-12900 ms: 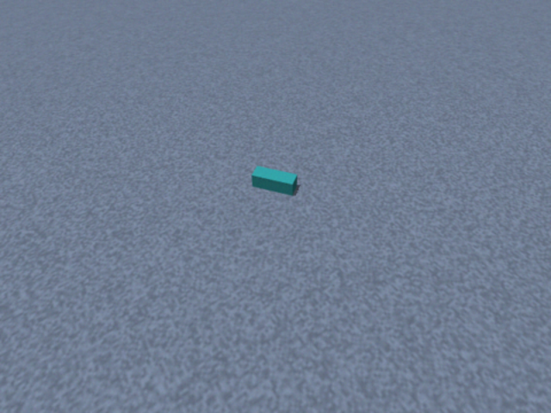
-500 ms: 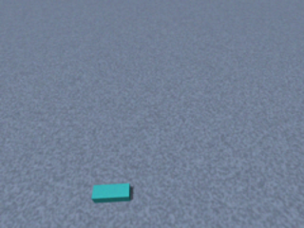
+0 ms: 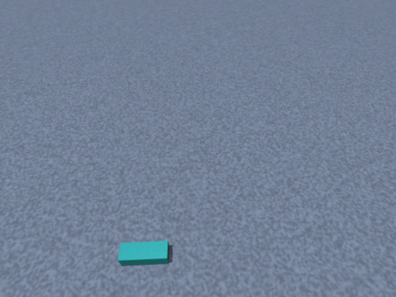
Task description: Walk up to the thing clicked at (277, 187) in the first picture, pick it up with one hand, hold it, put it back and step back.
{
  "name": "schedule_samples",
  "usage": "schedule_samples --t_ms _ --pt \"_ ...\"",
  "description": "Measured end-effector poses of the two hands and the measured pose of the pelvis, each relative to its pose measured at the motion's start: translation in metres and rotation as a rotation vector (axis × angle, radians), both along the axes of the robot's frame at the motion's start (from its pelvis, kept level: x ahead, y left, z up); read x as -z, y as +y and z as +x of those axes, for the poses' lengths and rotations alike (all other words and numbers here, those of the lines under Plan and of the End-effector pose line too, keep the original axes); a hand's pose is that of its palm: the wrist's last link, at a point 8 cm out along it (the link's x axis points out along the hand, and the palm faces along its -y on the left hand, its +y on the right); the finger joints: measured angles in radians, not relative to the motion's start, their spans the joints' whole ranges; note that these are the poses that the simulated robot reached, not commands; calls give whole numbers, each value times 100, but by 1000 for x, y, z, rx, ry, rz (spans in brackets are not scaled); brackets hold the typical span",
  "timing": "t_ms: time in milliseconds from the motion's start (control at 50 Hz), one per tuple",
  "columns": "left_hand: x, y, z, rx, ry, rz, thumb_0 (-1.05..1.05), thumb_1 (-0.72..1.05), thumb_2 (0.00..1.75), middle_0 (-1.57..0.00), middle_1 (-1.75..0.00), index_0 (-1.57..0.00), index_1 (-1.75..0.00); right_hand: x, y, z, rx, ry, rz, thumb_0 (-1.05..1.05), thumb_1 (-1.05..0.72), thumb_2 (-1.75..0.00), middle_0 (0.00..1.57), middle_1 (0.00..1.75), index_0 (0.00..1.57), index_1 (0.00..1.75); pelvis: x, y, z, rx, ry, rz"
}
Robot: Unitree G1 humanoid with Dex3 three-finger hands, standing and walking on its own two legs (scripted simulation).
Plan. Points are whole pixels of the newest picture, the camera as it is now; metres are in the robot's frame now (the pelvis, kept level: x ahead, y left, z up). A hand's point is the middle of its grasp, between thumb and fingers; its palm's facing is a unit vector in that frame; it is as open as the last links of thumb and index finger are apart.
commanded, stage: stand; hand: left
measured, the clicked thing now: (144, 253) +0.49 +0.27 -0.74
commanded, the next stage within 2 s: none
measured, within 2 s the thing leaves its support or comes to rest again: neither
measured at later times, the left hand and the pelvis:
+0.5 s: hand out of the picture +0.09 +0.26 -0.16, palm faces -0.01 -0.94 -0.34, open 7.4 cm; pelvis +0.01 +0.01 +0.00, yaw +0 degrees
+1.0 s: hand out of the picture +0.09 +0.26 -0.16, palm faces -0.02 -0.94 -0.34, open 7.4 cm; pelvis +0.02 +0.00 +0.00, yaw +0 degrees
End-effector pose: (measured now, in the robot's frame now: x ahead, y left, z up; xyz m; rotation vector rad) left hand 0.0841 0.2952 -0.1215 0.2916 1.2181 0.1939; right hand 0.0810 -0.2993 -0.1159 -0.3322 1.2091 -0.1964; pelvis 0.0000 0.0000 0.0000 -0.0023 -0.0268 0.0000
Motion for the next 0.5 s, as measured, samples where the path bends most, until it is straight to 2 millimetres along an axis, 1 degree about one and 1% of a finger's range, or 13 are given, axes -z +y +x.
schedule_samples --t_ms 100,200,320,500 --pt "0 4 -9 -8 26 8 1 90 90 -20 -30 -21 -30 2 4 0 1 13 9 1 -91 -89 20 30 20 30 0 2 2 -1 3 1" --pt "0 7 -13 -11 37 14 1 90 90 -20 -30 -21 -30 3 7 2 2 16 17 1 -91 -89 20 30 20 30 -1 3 4 -1 4 1" --pt "0 8 -12 -10 36 17 1 90 90 -20 -30 -21 -30 3 10 6 2 12 22 1 -91 -89 20 30 20 30 -1 5 7 -1 5 2" --pt "-1 8 -5 -3 21 17 1 90 90 -20 -30 -21 -30 2 10 10 4 6 17 1 -91 -89 20 30 20 30 -1 6 11 -1 4 3"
